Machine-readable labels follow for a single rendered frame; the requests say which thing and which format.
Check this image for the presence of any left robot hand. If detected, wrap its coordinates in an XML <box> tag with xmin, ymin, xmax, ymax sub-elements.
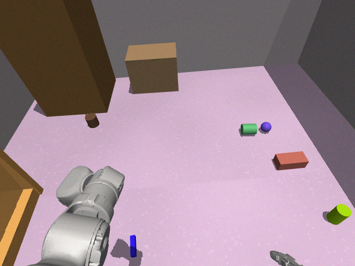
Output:
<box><xmin>57</xmin><ymin>166</ymin><xmax>93</xmax><ymax>207</ymax></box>

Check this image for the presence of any left robot arm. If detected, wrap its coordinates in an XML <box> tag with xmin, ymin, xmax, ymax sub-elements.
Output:
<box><xmin>28</xmin><ymin>166</ymin><xmax>125</xmax><ymax>266</ymax></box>

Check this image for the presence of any bookshelf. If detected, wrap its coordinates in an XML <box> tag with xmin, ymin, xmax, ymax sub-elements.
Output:
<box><xmin>0</xmin><ymin>148</ymin><xmax>44</xmax><ymax>266</ymax></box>

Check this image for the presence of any right robot hand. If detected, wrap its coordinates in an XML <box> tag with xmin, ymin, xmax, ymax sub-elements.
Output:
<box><xmin>270</xmin><ymin>250</ymin><xmax>303</xmax><ymax>266</ymax></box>

